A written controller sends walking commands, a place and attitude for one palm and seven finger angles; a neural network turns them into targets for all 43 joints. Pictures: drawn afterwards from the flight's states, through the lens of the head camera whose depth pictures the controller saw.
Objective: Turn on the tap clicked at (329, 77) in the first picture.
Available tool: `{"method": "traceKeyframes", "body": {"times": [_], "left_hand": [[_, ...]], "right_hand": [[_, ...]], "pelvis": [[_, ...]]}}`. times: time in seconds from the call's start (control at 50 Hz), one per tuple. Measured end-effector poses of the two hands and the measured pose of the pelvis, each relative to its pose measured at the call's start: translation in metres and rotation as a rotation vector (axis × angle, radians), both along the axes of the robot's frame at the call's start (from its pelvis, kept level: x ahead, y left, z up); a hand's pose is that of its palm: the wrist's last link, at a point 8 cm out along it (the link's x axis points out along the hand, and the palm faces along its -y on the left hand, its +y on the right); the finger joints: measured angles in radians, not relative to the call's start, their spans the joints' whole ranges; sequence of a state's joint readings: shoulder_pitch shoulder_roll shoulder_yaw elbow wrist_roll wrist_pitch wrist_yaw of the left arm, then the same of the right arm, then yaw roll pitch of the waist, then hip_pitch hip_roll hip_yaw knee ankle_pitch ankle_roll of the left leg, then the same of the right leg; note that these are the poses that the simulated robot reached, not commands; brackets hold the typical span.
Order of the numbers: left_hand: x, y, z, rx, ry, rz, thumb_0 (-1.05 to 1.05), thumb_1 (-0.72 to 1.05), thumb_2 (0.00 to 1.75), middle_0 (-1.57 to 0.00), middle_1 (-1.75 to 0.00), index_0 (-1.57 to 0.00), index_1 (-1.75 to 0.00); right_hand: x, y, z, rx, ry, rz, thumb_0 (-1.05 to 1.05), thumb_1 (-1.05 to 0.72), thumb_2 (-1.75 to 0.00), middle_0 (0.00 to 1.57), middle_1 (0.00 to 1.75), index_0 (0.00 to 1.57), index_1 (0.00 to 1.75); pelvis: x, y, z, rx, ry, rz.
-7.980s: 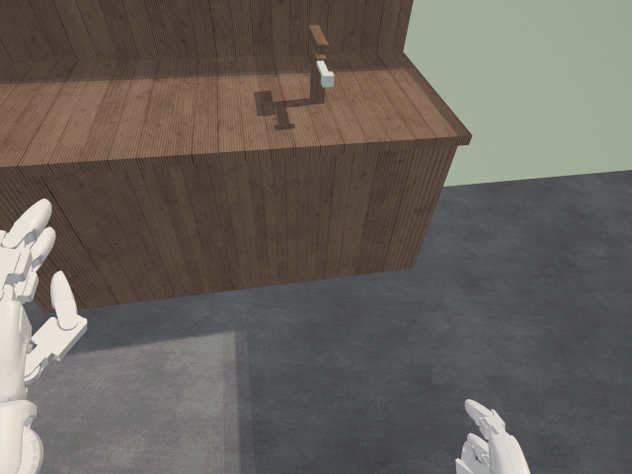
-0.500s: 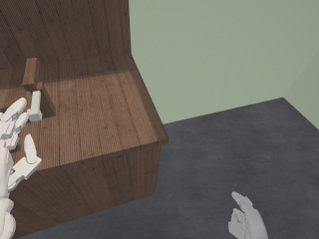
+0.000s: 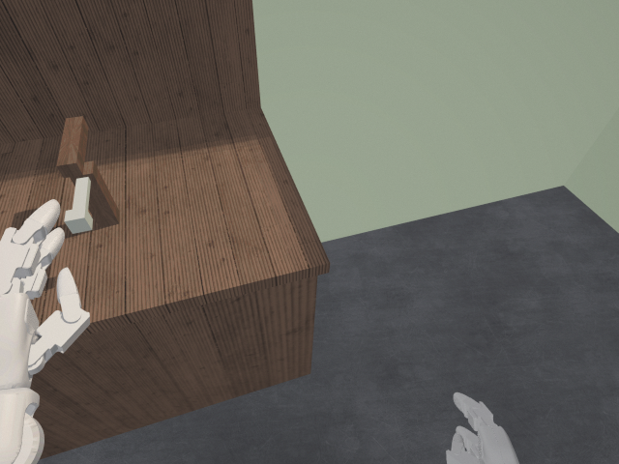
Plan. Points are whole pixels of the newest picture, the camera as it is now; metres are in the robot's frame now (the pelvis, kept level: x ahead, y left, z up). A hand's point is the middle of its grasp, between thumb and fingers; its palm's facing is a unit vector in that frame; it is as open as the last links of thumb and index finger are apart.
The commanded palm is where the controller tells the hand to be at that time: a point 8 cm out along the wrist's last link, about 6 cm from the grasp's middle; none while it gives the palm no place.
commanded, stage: shuffle to correct the standing spot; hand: left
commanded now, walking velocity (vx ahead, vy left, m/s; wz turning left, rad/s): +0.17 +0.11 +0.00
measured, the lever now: (79, 220) +0.43 +0.40 +0.05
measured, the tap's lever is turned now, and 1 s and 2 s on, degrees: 0 0 0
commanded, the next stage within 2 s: come to a stop and stand still in 0.56 s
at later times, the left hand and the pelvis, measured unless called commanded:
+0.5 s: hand (108, 249) +0.29 +0.24 +0.16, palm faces +0.33 -0.84 -0.43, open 7.4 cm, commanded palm +0.23 +0.29 +0.17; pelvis +0.07 +0.01 -0.02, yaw +0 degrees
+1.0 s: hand (66, 204) +0.33 +0.31 +0.18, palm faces +0.41 -0.81 -0.41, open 7.4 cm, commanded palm +0.26 +0.35 +0.17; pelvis +0.12 +0.06 -0.02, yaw +3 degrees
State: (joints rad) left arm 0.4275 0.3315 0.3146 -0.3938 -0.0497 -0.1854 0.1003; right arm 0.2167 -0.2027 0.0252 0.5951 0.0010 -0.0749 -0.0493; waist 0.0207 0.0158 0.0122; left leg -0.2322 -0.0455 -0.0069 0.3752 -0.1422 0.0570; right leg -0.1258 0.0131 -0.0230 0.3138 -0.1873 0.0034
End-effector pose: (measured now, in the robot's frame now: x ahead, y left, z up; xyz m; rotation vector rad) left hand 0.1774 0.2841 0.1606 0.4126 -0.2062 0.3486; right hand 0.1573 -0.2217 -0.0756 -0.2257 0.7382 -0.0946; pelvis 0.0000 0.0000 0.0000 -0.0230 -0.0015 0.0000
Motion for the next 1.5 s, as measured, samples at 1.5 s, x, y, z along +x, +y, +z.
{"method": "traceKeyframes", "body": {"times": [1.5], "left_hand": [[0.098,0.091,0.019,0.057,-0.065,0.019,0.01,0.89,0.90,-0.21,-0.30,-0.21,-0.30]], "right_hand": [[0.131,0.091,0.006,0.003,-0.058,-0.005,0.01,-0.91,-0.90,0.20,0.30,0.20,0.30]], "pelvis": [[0.113,0.087,-0.006,-0.002,-0.018,0.048]]}}
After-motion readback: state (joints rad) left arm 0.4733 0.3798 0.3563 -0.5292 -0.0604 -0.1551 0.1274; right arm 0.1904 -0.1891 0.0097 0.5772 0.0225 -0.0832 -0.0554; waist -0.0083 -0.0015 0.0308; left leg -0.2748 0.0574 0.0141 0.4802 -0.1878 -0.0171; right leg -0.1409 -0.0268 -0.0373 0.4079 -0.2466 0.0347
